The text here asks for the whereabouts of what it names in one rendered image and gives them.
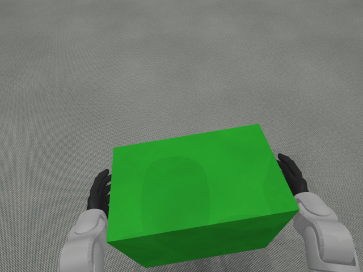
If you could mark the right robot hand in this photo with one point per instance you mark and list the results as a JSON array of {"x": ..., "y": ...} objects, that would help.
[{"x": 292, "y": 174}]

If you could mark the left robot hand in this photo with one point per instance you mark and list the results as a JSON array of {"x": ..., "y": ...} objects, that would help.
[{"x": 98, "y": 198}]

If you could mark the right robot forearm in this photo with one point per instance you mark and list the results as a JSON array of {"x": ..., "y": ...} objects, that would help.
[{"x": 328, "y": 243}]

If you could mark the carton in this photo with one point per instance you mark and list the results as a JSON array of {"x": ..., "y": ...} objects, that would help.
[{"x": 197, "y": 196}]

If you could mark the left robot forearm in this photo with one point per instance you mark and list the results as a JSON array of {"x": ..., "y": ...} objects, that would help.
[{"x": 87, "y": 243}]

